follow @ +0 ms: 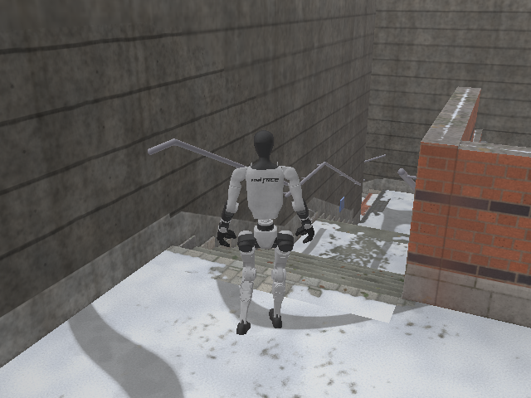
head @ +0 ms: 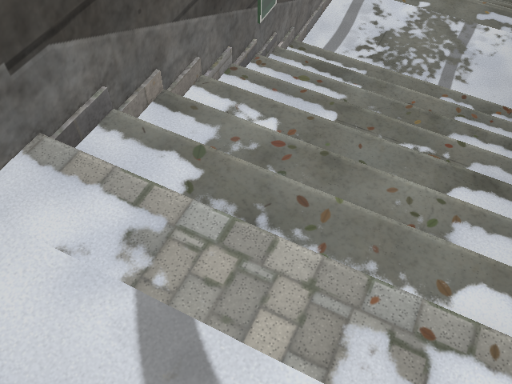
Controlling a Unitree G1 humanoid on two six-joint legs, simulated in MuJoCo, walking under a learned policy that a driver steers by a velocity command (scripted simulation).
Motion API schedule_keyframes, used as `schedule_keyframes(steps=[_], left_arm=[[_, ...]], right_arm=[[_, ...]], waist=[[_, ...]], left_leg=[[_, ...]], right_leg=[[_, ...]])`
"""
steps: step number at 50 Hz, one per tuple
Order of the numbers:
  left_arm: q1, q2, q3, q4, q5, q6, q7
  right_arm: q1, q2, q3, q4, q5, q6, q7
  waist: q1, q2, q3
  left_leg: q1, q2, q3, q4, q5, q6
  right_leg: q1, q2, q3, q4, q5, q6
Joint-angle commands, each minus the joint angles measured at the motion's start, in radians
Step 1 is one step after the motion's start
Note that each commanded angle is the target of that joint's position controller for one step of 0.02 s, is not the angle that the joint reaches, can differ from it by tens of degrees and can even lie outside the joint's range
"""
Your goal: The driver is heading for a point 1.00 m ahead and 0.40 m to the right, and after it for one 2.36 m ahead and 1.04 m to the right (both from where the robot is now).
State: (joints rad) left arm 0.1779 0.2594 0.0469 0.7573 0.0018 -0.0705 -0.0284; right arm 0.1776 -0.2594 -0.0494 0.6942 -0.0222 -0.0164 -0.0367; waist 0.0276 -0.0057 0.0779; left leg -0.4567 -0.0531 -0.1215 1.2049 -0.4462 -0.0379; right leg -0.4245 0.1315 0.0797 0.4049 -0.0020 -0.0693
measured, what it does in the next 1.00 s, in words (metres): steps to the right, turning right: left foot, then right foot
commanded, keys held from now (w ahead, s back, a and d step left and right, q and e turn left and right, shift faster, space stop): e+shift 0.28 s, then w+e+shift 0.50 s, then w+shift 0.02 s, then w+q+shift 0.20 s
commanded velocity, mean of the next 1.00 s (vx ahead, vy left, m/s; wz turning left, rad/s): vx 0.52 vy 0.00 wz -0.68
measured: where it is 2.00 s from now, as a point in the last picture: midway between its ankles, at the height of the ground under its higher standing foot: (500, 297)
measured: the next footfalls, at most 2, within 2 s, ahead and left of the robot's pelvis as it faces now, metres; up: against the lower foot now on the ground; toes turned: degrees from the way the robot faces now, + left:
left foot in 0.24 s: +0.16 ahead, +0.13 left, +0.00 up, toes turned -21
right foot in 0.90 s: +0.22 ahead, -0.35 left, +0.00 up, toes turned -51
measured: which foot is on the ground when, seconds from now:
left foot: up 0.00-0.22, down 0.24-0.90, up 0.92-1.00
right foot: down 0.00-0.26, up 0.28-0.88, down 0.90-1.00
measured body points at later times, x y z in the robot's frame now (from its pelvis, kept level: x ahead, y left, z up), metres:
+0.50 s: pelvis +0.09 +0.05 +0.02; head +0.08 +0.06 +0.47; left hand +0.32 +0.27 -0.07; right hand +0.08 -0.26 -0.06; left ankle +0.12 +0.14 -0.73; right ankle +0.04 -0.12 -0.59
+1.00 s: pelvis +0.22 -0.22 -0.02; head +0.23 -0.26 +0.43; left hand +0.51 -0.15 -0.11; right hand +0.04 -0.44 -0.16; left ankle +0.21 +0.06 -0.60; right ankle +0.19 -0.32 -0.73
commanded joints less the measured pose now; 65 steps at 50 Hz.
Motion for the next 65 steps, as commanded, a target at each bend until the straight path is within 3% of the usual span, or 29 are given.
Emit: schedule_keyframes(steps=[1,3,6,10,12,13,14,15,16,18,23,29,40,42,43,44,45,46,47,48,49,50,51,53,56,58,61,63,65], left_arm=[[-0.035,0.148,0.043,-0.095,0.001,-0.005,0.014],[-0.017,0.177,0.058,-0.108,-0.007,0.017,0.027],[-0.023,0.189,0.072,-0.140,-0.027,0.054,0.048],[0.017,0.176,0.082,-0.156,-0.029,0.089,0.071],[0.025,0.148,0.077,-0.167,-0.040,0.100,0.074],[0.088,0.089,0.062,-0.161,-0.041,0.107,0.072],[0.084,0.083,0.067,-0.203,-0.047,0.093,0.068],[0.084,0.189,0.089,-0.194,-0.030,0.083,0.060],[0.102,0.220,0.098,-0.176,-0.027,0.088,0.056],[0.160,0.171,0.083,-0.145,-0.010,0.096,0.047],[0.048,0.131,0.059,-0.204,-0.027,0.068,0.027],[0.012,0.114,0.051,-0.233,-0.046,0.064,0.018],[-0.169,0.057,0.002,-0.286,-0.050,0.060,-0.041],[-0.136,0.052,0.000,-0.271,-0.046,0.057,-0.036],[-0.066,0.093,0.018,-0.255,-0.043,0.056,-0.032],[0.147,0.162,0.058,-0.197,-0.051,0.052,-0.026],[0.389,0.261,0.111,-0.111,-0.057,0.057,-0.009],[0.412,0.390,0.119,-0.089,-0.038,0.053,0.011],[0.409,0.327,0.087,-0.148,-0.014,0.022,0.010],[0.374,0.216,0.058,-0.134,-0.003,-0.003,-0.010],[0.346,0.191,0.048,-0.111,-0.007,-0.011,-0.016],[0.287,0.157,0.039,-0.098,-0.007,-0.014,-0.016],[0.205,0.098,0.022,-0.104,0.016,-0.019,-0.017],[0.167,0.046,0.008,-0.085,0.024,-0.033,-0.007],[0.153,0.061,0.010,-0.034,0.016,-0.059,0.006],[0.153,0.043,0.002,-0.014,0.030,-0.064,0.021],[0.221,0.110,0.010,0.014,0.043,-0.061,0.076],[0.131,0.182,0.016,-0.020,0.056,-0.060,0.098],[-0.037,0.231,0.022,-0.081,0.022,-0.064,0.110]], right_arm=[[0.095,-0.037,-0.008,-0.062,0.001,-0.017,-0.024],[0.078,-0.050,-0.009,-0.067,0.011,-0.006,-0.029],[0.006,-0.078,-0.016,-0.085,0.024,0.010,-0.024],[-0.016,-0.087,-0.024,-0.093,0.035,-0.012,-0.005],[0.055,-0.122,-0.044,-0.068,0.041,-0.024,0.002],[0.065,-0.173,-0.054,-0.081,0.020,-0.021,-0.003],[-0.013,-0.219,-0.058,-0.099,-0.041,-0.015,0.004],[-0.068,-0.161,-0.050,-0.123,-0.049,-0.024,0.005],[-0.114,-0.124,-0.040,-0.135,-0.022,-0.029,-0.002],[-0.096,-0.120,-0.034,-0.132,0.034,-0.038,-0.014],[0.090,-0.155,-0.036,-0.079,0.003,-0.076,0.003],[0.133,-0.181,-0.047,-0.040,-0.009,-0.091,0.017],[0.179,-0.230,-0.075,0.045,0.019,-0.068,0.026],[0.196,-0.249,-0.072,0.070,0.042,-0.063,0.036],[0.199,-0.286,-0.078,0.084,0.051,-0.059,0.037],[0.164,-0.309,-0.075,0.092,0.051,-0.050,0.036],[0.167,-0.265,-0.051,0.090,0.040,-0.060,0.032],[0.202,-0.066,0.003,0.039,0.022,-0.076,0.035],[0.163,-0.093,0.011,0.004,0.090,-0.122,0.036],[0.048,-0.171,-0.015,-0.028,0.140,-0.128,0.032],[0.040,-0.145,-0.007,-0.031,0.128,-0.132,0.030],[0.042,-0.116,-0.002,-0.024,0.089,-0.130,0.026],[0.091,-0.118,-0.007,-0.006,0.063,-0.113,0.035],[0.190,-0.099,-0.013,0.033,0.082,-0.067,0.066],[0.141,-0.072,-0.014,0.008,0.079,-0.019,0.079],[0.089,-0.070,-0.018,-0.005,0.069,-0.016,0.084],[-0.042,-0.054,-0.019,-0.062,0.045,-0.035,0.114],[0.140,-0.119,-0.059,-0.026,0.038,-0.041,0.127],[0.449,-0.202,-0.106,0.044,0.040,-0.015,0.094]], waist=[[-0.064,-0.052,-0.203],[-0.066,-0.078,-0.250],[-0.049,-0.116,-0.197],[-0.039,-0.166,-0.161],[-0.072,-0.143,-0.173],[-0.044,0.000,-0.231],[0.003,0.294,-0.184],[0.019,0.247,-0.154],[0.030,0.210,-0.139],[0.020,0.162,-0.144],[-0.074,0.105,-0.065],[-0.076,0.128,-0.008],[-0.106,0.066,0.120],[-0.062,0.061,0.109],[-0.004,0.098,0.064],[0.137,0.109,-0.048],[0.256,0.047,-0.180],[0.148,-0.315,-0.231],[0.165,-0.287,-0.482],[0.176,-0.103,-0.340],[0.131,-0.111,-0.210],[0.084,-0.078,-0.153],[0.023,-0.078,-0.106],[-0.036,-0.088,-0.114],[-0.067,-0.047,-0.014],[-0.063,-0.071,0.044],[-0.036,-0.033,0.033],[-0.149,-0.072,-0.114],[-0.326,-0.186,-0.191]], left_leg=[[-0.004,-0.004,0.017,-0.224,-0.038,-0.010],[0.038,-0.022,0.008,-0.301,-0.004,-0.012],[0.077,-0.036,-0.006,-0.410,0.112,-0.007],[0.170,-0.047,-0.016,-0.624,0.169,0.007],[0.346,0.030,-0.019,-0.840,0.264,0.049],[0.464,0.250,-0.200,-0.897,0.186,0.133],[0.364,0.431,-0.460,-0.975,0.185,0.249],[0.314,0.444,-0.445,-1.019,0.042,0.260],[0.300,0.380,-0.341,-1.008,-0.036,0.214],[0.353,0.311,-0.230,-1.013,-0.091,0.159],[0.414,0.298,-0.100,-1.040,-0.138,0.165],[0.432,0.363,0.006,-1.071,-0.067,0.186],[0.565,0.407,0.339,-1.103,0.149,0.158],[0.497,0.407,0.382,-1.066,0.491,0.171],[0.482,0.412,0.395,-0.950,0.820,0.183],[0.409,0.390,0.421,-0.702,1.091,0.174],[0.173,0.338,0.402,-0.387,0.990,0.140],[-0.200,0.175,0.332,0.091,-0.025,0.086],[-0.271,0.037,-0.058,0.303,-0.136,0.101],[-0.377,0.049,-0.089,0.324,-0.020,0.103],[-0.405,0.094,-0.066,0.283,0.065,0.111],[-0.389,0.150,-0.052,0.242,0.153,0.113],[-0.322,0.194,-0.051,0.217,0.252,0.113],[-0.273,0.221,-0.048,0.214,0.364,0.098],[-0.269,0.197,-0.022,0.107,0.427,0.088],[-0.249,0.136,0.034,-0.053,0.553,0.102],[-0.222,0.080,0.162,-0.324,0.686,0.109],[0.091,0.002,0.293,-0.233,0.707,0.124],[0.484,-0.066,0.366,-0.057,0.544,0.127]], right_leg=[[0.190,-0.222,0.348,-0.110,0.270,-0.178],[0.178,-0.228,0.393,-0.118,0.114,-0.179],[0.083,-0.207,0.451,-0.178,-0.280,-0.136],[0.066,-0.181,0.511,-0.165,-0.391,-0.087],[-0.002,-0.119,0.479,-0.079,-0.479,-0.022],[-0.097,-0.030,0.357,0.151,-0.617,0.022],[-0.262,0.066,0.165,0.427,-0.624,0.052],[-0.309,-0.050,0.128,0.597,-0.498,0.082],[-0.326,-0.071,0.085,0.668,-0.395,0.088],[-0.392,-0.105,0.036,0.866,-0.287,0.109],[-0.549,-0.206,-0.016,0.956,-0.158,0.143],[-0.588,-0.256,0.031,0.860,-0.070,0.155],[-0.486,-0.314,-0.123,0.533,-0.170,0.010],[-0.250,-0.236,-0.187,0.425,-0.291,-0.043],[-0.092,-0.165,-0.227,0.397,-0.358,-0.065],[0.206,-0.090,-0.254,0.305,-0.295,-0.098],[0.608,-0.081,-0.184,0.295,-0.219,-0.117],[0.821,-0.335,0.288,0.158,-0.543,-0.147],[0.849,-0.503,0.728,-0.085,-0.788,-0.191],[0.763,-0.522,0.638,-0.144,-0.707,-0.143],[0.621,-0.522,0.517,-0.128,-0.638,-0.140],[0.499,-0.496,0.420,-0.110,-0.589,-0.111],[0.364,-0.439,0.285,-0.084,-0.455,-0.072],[0.300,-0.414,0.142,-0.122,-0.225,-0.041],[0.199,-0.363,-0.101,-0.216,0.049,0.040],[0.178,-0.271,-0.248,-0.225,0.259,0.092],[0.268,-0.272,-0.329,-0.199,0.391,0.132],[0.239,-0.280,-0.367,-0.011,0.787,0.138],[0.061,-0.295,-0.364,0.275,1.130,0.095]])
